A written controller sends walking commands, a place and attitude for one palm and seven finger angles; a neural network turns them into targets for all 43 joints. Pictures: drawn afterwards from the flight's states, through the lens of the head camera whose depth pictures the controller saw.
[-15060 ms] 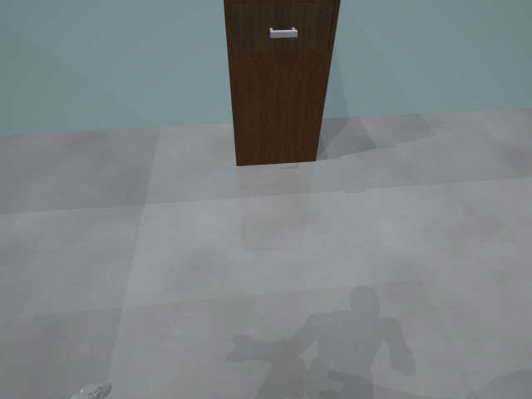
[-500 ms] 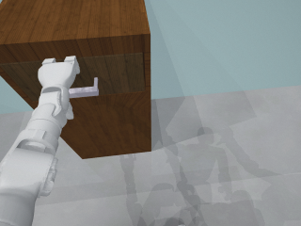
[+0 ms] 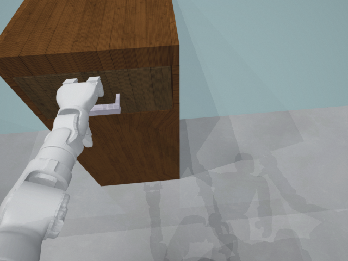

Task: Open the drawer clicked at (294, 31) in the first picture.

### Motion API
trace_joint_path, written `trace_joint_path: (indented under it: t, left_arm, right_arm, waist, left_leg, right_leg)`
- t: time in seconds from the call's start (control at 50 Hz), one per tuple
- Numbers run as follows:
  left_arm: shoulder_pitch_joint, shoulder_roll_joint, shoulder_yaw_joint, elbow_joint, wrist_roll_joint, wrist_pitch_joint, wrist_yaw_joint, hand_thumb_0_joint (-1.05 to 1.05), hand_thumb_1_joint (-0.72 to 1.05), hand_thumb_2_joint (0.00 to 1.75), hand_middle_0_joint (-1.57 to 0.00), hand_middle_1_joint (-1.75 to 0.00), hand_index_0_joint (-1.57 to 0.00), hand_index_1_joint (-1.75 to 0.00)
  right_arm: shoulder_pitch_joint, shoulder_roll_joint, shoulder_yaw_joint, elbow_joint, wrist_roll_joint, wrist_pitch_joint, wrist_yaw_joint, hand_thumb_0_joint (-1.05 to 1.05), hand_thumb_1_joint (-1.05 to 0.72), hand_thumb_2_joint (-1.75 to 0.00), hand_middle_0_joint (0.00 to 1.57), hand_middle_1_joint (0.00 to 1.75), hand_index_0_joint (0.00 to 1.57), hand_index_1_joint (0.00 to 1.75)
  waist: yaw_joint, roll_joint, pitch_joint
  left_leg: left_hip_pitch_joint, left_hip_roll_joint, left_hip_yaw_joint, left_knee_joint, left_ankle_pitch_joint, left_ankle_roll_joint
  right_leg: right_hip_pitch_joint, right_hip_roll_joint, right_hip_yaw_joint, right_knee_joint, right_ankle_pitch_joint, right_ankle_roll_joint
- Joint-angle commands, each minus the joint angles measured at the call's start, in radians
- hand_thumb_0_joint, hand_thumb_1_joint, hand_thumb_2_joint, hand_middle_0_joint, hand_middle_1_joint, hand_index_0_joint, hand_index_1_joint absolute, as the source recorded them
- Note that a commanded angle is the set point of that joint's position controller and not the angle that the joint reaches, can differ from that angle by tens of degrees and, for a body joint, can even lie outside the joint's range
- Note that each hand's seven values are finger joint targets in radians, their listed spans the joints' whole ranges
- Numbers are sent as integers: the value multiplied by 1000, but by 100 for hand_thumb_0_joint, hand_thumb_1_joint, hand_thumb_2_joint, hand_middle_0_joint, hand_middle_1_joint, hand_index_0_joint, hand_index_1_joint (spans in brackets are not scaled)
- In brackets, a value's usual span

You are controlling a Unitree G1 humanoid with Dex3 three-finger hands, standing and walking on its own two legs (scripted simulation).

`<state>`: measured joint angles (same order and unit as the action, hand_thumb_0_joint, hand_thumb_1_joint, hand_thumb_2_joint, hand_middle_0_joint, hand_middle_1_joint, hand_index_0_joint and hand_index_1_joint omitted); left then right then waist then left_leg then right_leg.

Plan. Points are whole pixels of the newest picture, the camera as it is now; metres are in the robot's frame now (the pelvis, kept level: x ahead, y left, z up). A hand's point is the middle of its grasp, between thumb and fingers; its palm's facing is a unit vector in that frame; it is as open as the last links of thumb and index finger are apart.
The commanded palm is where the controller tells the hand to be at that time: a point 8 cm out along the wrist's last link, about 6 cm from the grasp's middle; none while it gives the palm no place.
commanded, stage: move the hooked fingers above the handle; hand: left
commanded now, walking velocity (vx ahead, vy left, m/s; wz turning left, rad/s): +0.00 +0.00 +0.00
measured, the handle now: (101, 104) +0.54 +0.22 +0.00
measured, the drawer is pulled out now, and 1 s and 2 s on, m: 0.00 0.00 0.00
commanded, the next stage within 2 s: lower the fingers behind the handle in 0.60 s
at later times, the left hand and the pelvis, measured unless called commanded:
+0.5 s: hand (91, 110) +0.48 +0.21 +0.05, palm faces -0.13 +0.01 -0.99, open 13.8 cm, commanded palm +0.47 +0.21 +0.11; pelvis +0.00 +0.00 +0.00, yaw -1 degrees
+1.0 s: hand (91, 112) +0.48 +0.22 +0.04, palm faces -0.11 +0.01 -0.99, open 13.8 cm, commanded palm +0.47 +0.22 +0.08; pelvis -0.01 +0.00 -0.01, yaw -2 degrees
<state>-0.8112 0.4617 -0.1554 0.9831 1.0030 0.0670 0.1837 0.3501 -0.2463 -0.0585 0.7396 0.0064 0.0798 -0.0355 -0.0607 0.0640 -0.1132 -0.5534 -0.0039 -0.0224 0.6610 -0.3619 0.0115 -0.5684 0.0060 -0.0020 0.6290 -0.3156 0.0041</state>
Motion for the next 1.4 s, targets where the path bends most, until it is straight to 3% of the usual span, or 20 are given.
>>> trace_joint_path:
  t: [0.0,0.06,0.12,0.2,0.28,0.32,0.42,0.52,0.58,0.66,0.72,0.78,0.86,0.92,1.02,1.06,1.14,1.22,1.3,1.38]
  left_arm:
    - [-555,135,38,-240,32,-142,12,0,-50,30,-30,-120,-30,-120]
    - [-560,261,174,-193,72,-169,104,0,-50,30,-30,-120,-30,-120]
    - [-463,404,315,-109,93,-99,207,0,-50,30,-30,-120,-30,-120]
    - [-437,362,231,4,128,60,263,0,-50,30,-30,-120,-30,-120]
    - [-463,377,232,-11,77,101,170,0,-50,30,-30,-120,-30,-120]
    - [-488,325,188,-42,46,73,105,0,-50,30,-30,-120,-30,-120]
    - [-564,160,41,-263,34,-128,0,0,-50,30,-30,-120,-30,-120]
    - [-557,205,115,-231,57,-203,80,0,-50,30,-30,-120,-30,-120]
    - [-518,323,238,-109,85,-140,182,0,-50,30,-30,-120,-30,-120]
    - [-473,378,271,-63,118,-10,250,0,-50,30,-30,-120,-30,-120]
    - [-454,341,241,-11,109,62,224,0,-50,30,-30,-120,-30,-120]
    - [-491,317,194,12,87,93,177,0,-50,30,-30,-120,-30,-120]
    - [-500,317,187,-70,70,-4,99,0,-50,30,-30,-120,-30,-120]
    - [-477,246,133,-111,83,-105,66,0,-50,30,-30,-120,-30,-120]
    - [-468,255,166,-133,89,-195,118,0,-50,30,-30,-120,-30,-120]
    - [-462,260,181,-99,90,-188,159,0,-50,30,-30,-120,-30,-120]
    - [-553,252,183,-132,120,-157,244,0,-50,30,-30,-120,-30,-120]
    - [-573,235,181,-104,123,-85,273,0,-50,30,-30,-120,-30,-120]
    - [-559,211,152,-45,113,-18,255,0,-50,30,-30,-120,-30,-120]
    - [-511,287,195,22,103,1,214,0,-50,30,-30,-120,-30,-120]
  right_arm:
    - [89,-159,-53,-62,-9,-39,-33,0,-90,-90,20,30,20,30]
    - [90,-148,-40,-69,-14,-44,-21,0,-90,-90,20,30,20,30]
    - [59,-152,-22,-87,-30,-36,-3,0,-90,-90,20,30,20,30]
    - [29,-159,-16,-112,-19,-30,7,0,-90,-90,20,30,20,30]
    - [54,-169,-33,-124,0,-14,-7,0,-90,-90,20,30,20,30]
    - [60,-177,-38,-125,5,-13,-21,0,-90,-90,20,30,20,30]
    - [100,-166,-57,-98,-8,-42,-43,0,-90,-90,20,30,20,30]
    - [129,-155,-56,-60,-14,-47,-27,0,-90,-90,20,30,20,30]
    - [122,-158,-42,-57,-21,-46,-7,0,-90,-90,20,30,20,30]
    - [92,-160,-34,-84,-27,-34,17,0,-90,-90,20,30,20,30]
    - [95,-170,-40,-89,-21,-22,22,0,-90,-90,20,30,20,30]
    - [83,-175,-36,-100,-2,-16,7,0,-90,-90,20,30,20,30]
    - [95,-178,-43,-106,-4,-29,-20,0,-90,-90,20,30,20,30]
    - [113,-168,-49,-98,-10,-41,-31,0,-90,-90,20,30,20,30]
    - [133,-160,-57,-76,-19,-53,-22,0,-90,-90,20,30,20,30]
    - [136,-162,-55,-66,-21,-56,-13,0,-90,-90,20,30,20,30]
    - [147,-163,-64,-51,-37,-65,9,0,-90,-90,20,30,20,30]
    - [152,-171,-70,-40,-43,-59,25,0,-90,-90,20,30,20,30]
    - [155,-173,-65,-38,-36,-51,28,0,-90,-90,20,30,20,30]
    - [148,-181,-48,-45,-31,-42,14,0,-90,-90,20,30,20,30]
  waist:
    - [-95,-14,-295]
    - [-43,43,-325]
    - [25,22,-386]
    - [8,-36,-406]
    - [-17,-122,-542]
    - [-53,-139,-504]
    - [-104,-49,-420]
    - [-71,58,-356]
    - [-38,28,-351]
    - [4,24,-471]
    - [-12,-35,-500]
    - [-46,-116,-427]
    - [-58,-98,-448]
    - [-77,-62,-401]
    - [-68,-4,-369]
    - [-68,16,-356]
    - [-78,80,-473]
    - [-83,69,-546]
    - [-90,49,-518]
    - [-79,-19,-476]
  left_leg:
    - [246,-15,10,-19,402,32]
    - [171,-23,13,-9,391,18]
    - [58,-36,38,1,411,12]
    - [-6,-31,83,-3,362,10]
    - [54,-27,96,-8,405,28]
    - [77,-24,88,-18,401,36]
    - [226,-12,44,-2,460,46]
    - [207,-13,18,16,469,21]
    - [93,-19,23,16,418,14]
    - [54,-26,59,25,473,14]
    - [65,-20,73,24,511,17]
    - [41,-19,76,-9,392,27]
    - [90,-18,70,-9,384,42]
    - [118,-14,54,8,401,40]
    - [93,-15,40,42,374,31]
    - [66,-15,38,56,352,26]
    - [103,-11,22,101,449,17]
    - [140,-3,12,129,547,9]
    - [126,-3,18,118,506,14]
    - [32,-11,31,98,410,27]
  right_leg:
    - [57,38,-22,-49,281,-32]
    - [64,40,-25,-1,262,-48]
    - [162,38,-25,42,319,-49]
    - [208,30,-20,36,350,-32]
    - [343,26,4,11,482,-8]
    - [337,23,8,-15,499,-4]
    - [167,36,2,-43,417,-14]
    - [45,46,-20,-6,315,-40]
    - [63,46,-34,31,294,-46]
    - [179,41,-28,61,403,-39]
    - [229,40,-24,46,471,-30]
    - [231,37,-15,6,416,-15]
    - [244,31,5,-13,425,-13]
    - [162,35,1,-13,392,-20]
    - [58,42,-7,18,307,-34]
    - [15,43,-14,36,278,-36]
    - [-25,49,-26,88,310,-40]
    - [-34,55,-38,110,343,-37]
    - [-18,56,-36,94,341,-32]
    - [50,49,-23,86,346,-28]
